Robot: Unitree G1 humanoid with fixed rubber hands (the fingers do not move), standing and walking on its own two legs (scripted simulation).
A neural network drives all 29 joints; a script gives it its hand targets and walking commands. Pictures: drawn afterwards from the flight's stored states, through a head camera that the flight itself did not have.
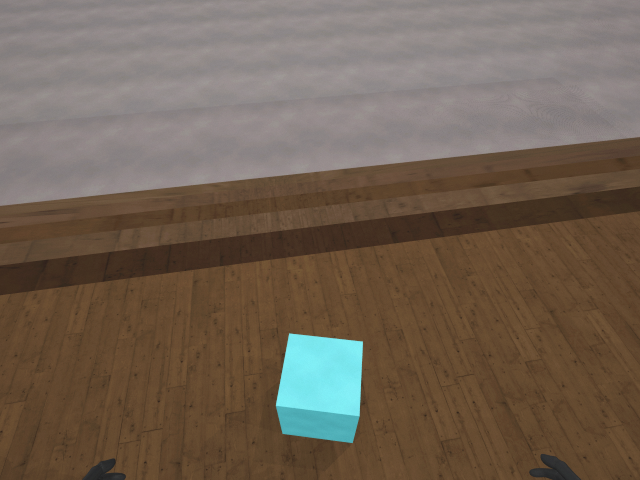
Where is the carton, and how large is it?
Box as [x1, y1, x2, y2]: [276, 333, 362, 442]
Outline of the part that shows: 289,333 276,402 276,408 282,433 352,442 359,416 362,342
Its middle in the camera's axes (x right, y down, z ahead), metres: +0.01 +0.44 +1.12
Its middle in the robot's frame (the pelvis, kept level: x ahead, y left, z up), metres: +0.46 +0.00 -0.66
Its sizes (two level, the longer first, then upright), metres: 0.210 0.200 0.250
